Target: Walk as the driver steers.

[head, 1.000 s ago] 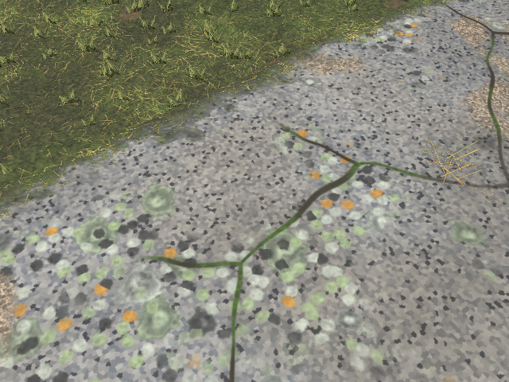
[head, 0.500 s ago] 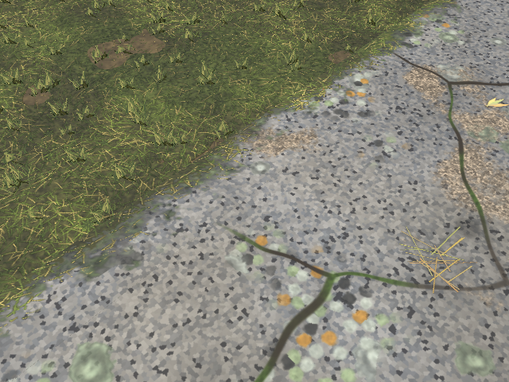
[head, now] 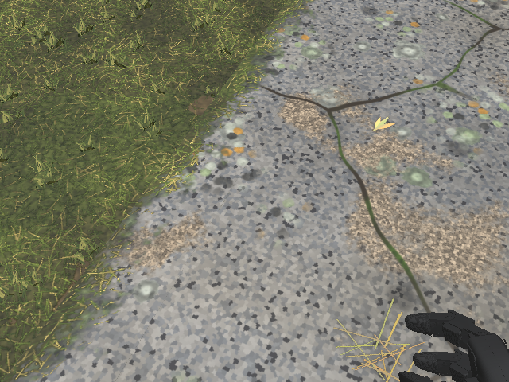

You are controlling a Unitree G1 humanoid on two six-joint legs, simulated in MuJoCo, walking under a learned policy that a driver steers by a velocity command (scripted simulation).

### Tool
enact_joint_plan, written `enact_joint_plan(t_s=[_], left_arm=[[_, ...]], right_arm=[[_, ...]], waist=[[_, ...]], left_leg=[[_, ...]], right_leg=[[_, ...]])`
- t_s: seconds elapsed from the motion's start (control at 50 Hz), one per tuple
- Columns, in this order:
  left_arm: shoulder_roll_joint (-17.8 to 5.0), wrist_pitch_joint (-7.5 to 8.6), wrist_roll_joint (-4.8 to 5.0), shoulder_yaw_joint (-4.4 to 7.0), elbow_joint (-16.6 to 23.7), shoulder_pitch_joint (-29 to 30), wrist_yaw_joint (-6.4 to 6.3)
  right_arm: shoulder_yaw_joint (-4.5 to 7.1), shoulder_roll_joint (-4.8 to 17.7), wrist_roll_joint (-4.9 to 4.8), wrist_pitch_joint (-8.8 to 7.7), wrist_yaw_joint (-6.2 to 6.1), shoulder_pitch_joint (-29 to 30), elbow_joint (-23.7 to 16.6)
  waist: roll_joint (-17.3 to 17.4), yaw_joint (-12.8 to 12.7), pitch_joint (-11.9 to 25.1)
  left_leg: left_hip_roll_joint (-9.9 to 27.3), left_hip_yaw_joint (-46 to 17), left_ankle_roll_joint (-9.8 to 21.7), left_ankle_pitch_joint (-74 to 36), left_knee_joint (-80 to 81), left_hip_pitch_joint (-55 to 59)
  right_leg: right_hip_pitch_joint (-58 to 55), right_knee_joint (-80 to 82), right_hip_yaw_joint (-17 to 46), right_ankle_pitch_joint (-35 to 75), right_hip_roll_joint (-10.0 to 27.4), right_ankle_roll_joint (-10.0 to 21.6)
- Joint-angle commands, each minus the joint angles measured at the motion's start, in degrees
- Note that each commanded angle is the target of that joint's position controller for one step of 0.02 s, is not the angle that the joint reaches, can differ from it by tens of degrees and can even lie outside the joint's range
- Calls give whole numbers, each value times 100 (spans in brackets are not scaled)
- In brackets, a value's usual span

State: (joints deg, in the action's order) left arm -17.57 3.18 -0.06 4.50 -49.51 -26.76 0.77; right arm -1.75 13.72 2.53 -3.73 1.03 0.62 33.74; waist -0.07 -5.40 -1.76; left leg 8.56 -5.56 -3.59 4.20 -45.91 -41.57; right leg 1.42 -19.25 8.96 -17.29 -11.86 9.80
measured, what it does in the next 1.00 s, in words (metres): walks ahead, turning right: left foot, then right foot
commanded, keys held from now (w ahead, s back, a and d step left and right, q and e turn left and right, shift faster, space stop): w+e+shift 0.62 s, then w+shift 0.38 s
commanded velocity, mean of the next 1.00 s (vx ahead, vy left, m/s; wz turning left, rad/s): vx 1.00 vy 0.00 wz -0.80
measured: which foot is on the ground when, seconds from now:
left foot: up 0.00-0.10, down 0.12-0.58, up 0.60-1.00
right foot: down 0.00-0.14, up 0.16-0.58, down 0.60-1.00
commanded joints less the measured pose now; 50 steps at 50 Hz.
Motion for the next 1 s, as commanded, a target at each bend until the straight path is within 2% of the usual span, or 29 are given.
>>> enact_joint_plan(t_s=[0.02,0.08,0.12,0.14,0.16,0.18,0.2,0.22,0.24,0.3,0.38,0.42,0.46,0.5,0.54,0.56,0.58,0.6,0.62,0.64,0.66,0.68,0.72,0.8,0.84,0.88,0.94,0.98,1.0], left_arm=[[-1042,136,52,294,482,290,23],[-1230,112,1,354,550,410,-44],[-1381,157,-82,363,675,940,-3],[-481,227,-133,116,894,1085,-23],[-32,212,205,-73,1303,271,-5],[-500,82,2,-76,1047,556,-78],[-684,15,-112,-30,1044,1005,-21],[-672,-41,-159,-25,1050,1251,61],[-562,-105,-229,-40,1169,1530,163],[-192,-318,-220,-176,1493,1847,320],[-222,-369,-172,-264,1902,2525,400],[-267,-384,-143,-284,1917,2860,457],[-141,-349,-168,-364,2060,3262,522],[-240,-314,-165,-329,1935,3173,483],[-535,-287,-153,-194,1633,2098,393],[-759,-266,-133,-53,1296,945,314],[-997,-233,-106,139,885,-154,174],[-1369,-308,67,324,847,254,20],[-1969,-419,-182,403,1175,603,37],[-1666,-426,-185,384,1237,329,-48],[-1327,-349,-159,307,1038,473,-107],[-1074,-233,-157,223,917,631,-140],[-728,-3,-134,54,903,957,-199],[-651,259,-60,5,647,684,-86],[-672,322,17,22,568,533,-14],[-749,374,90,30,420,249,23],[-995,354,5,54,233,54,-35],[-1255,283,-140,97,144,60,-114],[-1305,218,-223,109,149,317,-145]], right_arm=[[128,525,-123,-30,11,397,-405],[299,946,-122,-73,-88,-210,-262],[567,1483,-122,-115,-272,-2338,237],[693,1853,52,-139,-387,-3556,445],[778,2294,200,-118,-319,-2759,317],[736,1639,143,-76,-266,-1968,138],[611,1122,81,-44,-241,-1656,116],[565,921,93,-33,-219,-1683,270],[537,872,71,-55,-235,-1889,486],[477,620,-114,-225,-119,-2248,959],[493,741,-101,-363,-72,-2037,1077],[508,800,-92,-360,-96,-2249,1222],[533,986,-80,-353,-130,-2505,1326],[585,1228,-96,-264,-207,-2734,1339],[685,1612,-77,-88,-314,-2620,1278],[730,1746,-63,2,-320,-2324,1152],[736,1685,-39,63,-270,-2083,1022],[627,1082,9,57,-148,-1941,837],[554,985,-122,-60,-138,-2114,69],[502,1119,-94,-227,-136,-1624,-16],[452,1053,-123,-294,-137,-1597,61],[424,984,-60,-265,-151,-1562,129],[372,860,141,-24,-121,-1861,291],[213,495,65,89,36,-761,-128],[161,395,-32,46,116,-322,-216],[192,456,-125,31,142,-66,-208],[298,703,-88,22,79,43,-217],[475,1040,-98,8,-24,-935,33],[575,1200,-114,16,-109,-2082,368]], waist=[[-197,65,-119],[-283,371,368],[-156,1617,1453],[878,1903,2157],[2884,891,2611],[1644,872,1738],[831,915,1074],[278,888,637],[243,855,390],[532,632,31],[472,416,-315],[231,537,-481],[201,556,-762],[367,469,-440],[658,-206,245],[750,-734,729],[466,-1122,1148],[-897,-582,779],[-1355,-65,1687],[-135,-311,1694],[339,-4,765],[673,349,255],[694,817,-9],[277,623,-517],[153,399,-508],[99,187,-446],[-61,167,-191],[-419,714,522],[-426,1371,1002]], left_leg=[[-552,584,96,-1039,1015,1736],[-879,432,221,-370,1620,2670],[-674,359,350,663,1380,4956],[708,-1080,414,2800,1498,6265],[2032,-4759,933,4083,3150,6677],[1775,-4582,1124,5025,3283,5874],[1462,-3312,1081,4314,3137,5148],[1210,-2375,1012,3090,3125,4537],[976,-1628,914,2322,3171,4175],[808,-353,701,829,3404,3805],[549,1109,591,-598,3815,3404],[242,1729,462,-1244,3972,3607],[350,2102,324,-2852,3851,3816],[339,2280,267,-5263,3262,4338],[622,2210,296,-6904,1677,4541],[756,2059,407,-6984,310,4130],[591,1987,456,-5276,-1581,3061],[-605,1951,323,1139,-3756,1324],[-1106,886,79,2455,-5307,-715],[-733,138,161,1965,-4958,-1065],[-460,135,222,1662,-4252,-944],[-228,171,214,1609,-3619,-496],[0,177,113,1762,-2942,361],[163,542,73,651,-817,645],[-24,720,251,-733,302,1271],[-250,872,449,-1607,892,1619],[-681,1045,736,-1046,1427,1633],[-1078,1010,893,-7,1372,2583],[-1072,1006,967,337,1479,3739]], right_leg=[[1374,747,1200,2662,1139,462],[563,-344,1397,4024,1232,106],[1209,-2892,1132,4161,951,-161],[2288,-4961,708,808,578,-144],[3838,-6179,70,-1280,213,-293],[4397,-6524,-90,-560,825,-229],[4395,-6235,-292,-69,1104,-273],[4241,-6002,-368,107,1292,-331],[4182,-5842,-359,116,1453,-356],[4399,-5685,-456,324,1725,-409],[4326,-4722,-785,1411,1718,-437],[4136,-3969,-1265,1712,1528,-326],[3806,-3028,-1740,1666,1419,-115],[3110,-2616,-2168,1485,933,72],[1873,-2483,-2111,933,584,268],[664,-2407,-1876,642,479,440],[-936,-1871,-1370,491,504,631],[-1558,-1530,18,264,1262,832],[-2989,-613,3194,67,2460,2048],[-2716,208,3693,-408,2700,1883],[-1667,509,3319,-257,2649,1642],[-641,556,2758,248,2415,1395],[729,625,1862,937,1990,1169],[1725,1204,818,1488,1402,891],[1799,1366,396,2093,1212,617],[1298,1586,374,2771,1425,463],[-155,944,210,4941,1668,235],[-708,-529,159,6717,1849,16],[-306,-1885,-7,6570,1751,-69]])
Velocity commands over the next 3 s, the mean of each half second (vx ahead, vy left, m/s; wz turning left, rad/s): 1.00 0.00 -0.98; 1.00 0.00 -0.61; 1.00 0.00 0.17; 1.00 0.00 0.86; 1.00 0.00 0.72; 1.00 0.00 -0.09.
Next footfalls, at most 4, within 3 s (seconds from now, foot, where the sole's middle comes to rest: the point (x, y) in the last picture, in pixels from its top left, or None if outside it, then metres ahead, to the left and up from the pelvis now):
0.12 left None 0.34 0.18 -0.77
0.60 right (336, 318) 0.66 -0.13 -0.77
1.02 left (384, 198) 1.10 -0.30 -0.77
1.44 right None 1.22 -0.76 -0.77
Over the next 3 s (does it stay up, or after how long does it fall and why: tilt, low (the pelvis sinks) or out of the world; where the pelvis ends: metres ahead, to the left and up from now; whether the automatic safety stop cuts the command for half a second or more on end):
stays up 2.48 -0.84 0.00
